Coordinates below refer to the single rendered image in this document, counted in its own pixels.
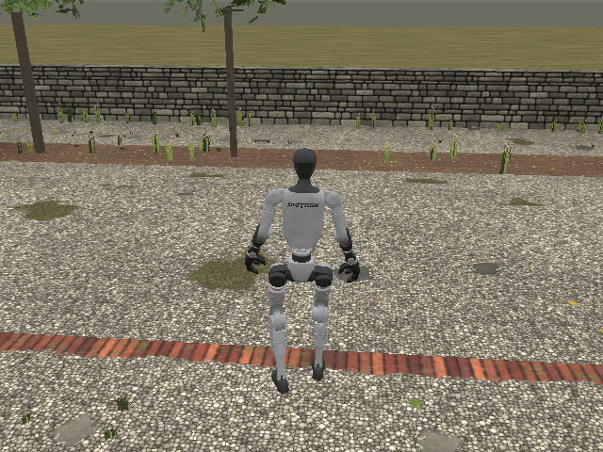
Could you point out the robot right upper arm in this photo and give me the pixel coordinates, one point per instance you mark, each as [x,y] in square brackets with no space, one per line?
[337,212]

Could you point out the left robot hand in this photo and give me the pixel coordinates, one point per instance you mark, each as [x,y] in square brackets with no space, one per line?
[257,260]

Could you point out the left robot forearm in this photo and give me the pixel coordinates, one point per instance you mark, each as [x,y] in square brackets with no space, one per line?
[256,244]

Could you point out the right robot hand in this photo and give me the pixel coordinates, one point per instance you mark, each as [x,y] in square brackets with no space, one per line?
[355,269]

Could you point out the robot right foot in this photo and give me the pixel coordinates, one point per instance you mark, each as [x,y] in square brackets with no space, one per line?
[317,371]

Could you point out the robot left thigh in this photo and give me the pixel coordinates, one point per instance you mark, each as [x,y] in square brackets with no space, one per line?
[278,276]

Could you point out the robot left upper arm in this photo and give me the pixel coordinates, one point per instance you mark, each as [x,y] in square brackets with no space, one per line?
[273,198]

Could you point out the right robot forearm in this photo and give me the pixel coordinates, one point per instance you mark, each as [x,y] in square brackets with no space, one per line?
[348,250]

